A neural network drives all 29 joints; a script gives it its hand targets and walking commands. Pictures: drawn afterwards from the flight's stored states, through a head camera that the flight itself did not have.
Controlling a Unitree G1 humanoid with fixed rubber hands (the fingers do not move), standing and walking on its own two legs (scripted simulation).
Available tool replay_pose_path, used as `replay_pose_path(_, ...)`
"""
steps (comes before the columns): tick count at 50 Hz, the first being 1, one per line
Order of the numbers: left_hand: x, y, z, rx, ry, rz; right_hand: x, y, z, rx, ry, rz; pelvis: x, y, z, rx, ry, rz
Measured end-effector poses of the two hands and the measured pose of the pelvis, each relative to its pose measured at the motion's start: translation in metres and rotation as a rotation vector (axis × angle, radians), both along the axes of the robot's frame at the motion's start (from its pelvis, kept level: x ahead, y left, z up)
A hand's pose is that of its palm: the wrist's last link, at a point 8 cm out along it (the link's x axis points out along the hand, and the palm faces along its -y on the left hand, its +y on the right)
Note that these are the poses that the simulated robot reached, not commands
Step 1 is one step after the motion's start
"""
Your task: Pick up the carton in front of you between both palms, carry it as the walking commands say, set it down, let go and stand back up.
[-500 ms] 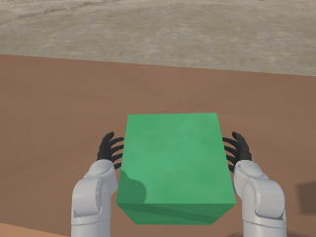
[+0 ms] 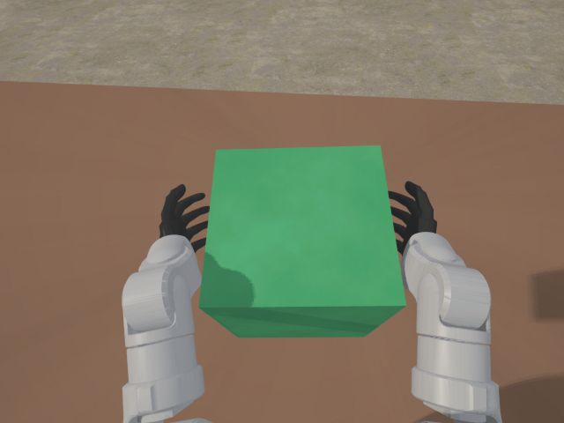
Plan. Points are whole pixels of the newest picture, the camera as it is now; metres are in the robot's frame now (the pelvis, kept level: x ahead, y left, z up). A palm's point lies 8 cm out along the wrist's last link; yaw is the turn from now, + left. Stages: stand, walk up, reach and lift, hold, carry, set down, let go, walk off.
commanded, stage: carry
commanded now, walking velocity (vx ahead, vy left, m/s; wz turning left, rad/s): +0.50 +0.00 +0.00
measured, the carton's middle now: (299, 255) +0.36 -0.01 +0.04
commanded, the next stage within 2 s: none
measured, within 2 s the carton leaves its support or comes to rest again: neither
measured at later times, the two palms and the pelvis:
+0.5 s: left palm (209, 121) +0.69 +0.16 +0.06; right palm (358, 111) +0.70 -0.15 +0.06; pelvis +0.37 -0.01 -0.07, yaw +2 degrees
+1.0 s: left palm (201, 87) +0.97 +0.22 -0.02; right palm (305, 65) +1.06 -0.07 -0.03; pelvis +0.69 -0.02 -0.13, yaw +18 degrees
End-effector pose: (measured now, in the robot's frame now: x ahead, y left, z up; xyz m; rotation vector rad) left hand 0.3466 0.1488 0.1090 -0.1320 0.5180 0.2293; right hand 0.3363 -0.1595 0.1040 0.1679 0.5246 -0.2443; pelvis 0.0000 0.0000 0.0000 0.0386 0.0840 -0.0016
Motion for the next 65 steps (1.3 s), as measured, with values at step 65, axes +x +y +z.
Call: replay_pose_path(65, 0.773, 0.118, -0.138, -0.051, 0.028, 0.3, 0.881, 0.132, -0.14, -0.048, 0.036, 0.302, 0.849, 0.013, -0.121, -0.022, 0.022, 0.246)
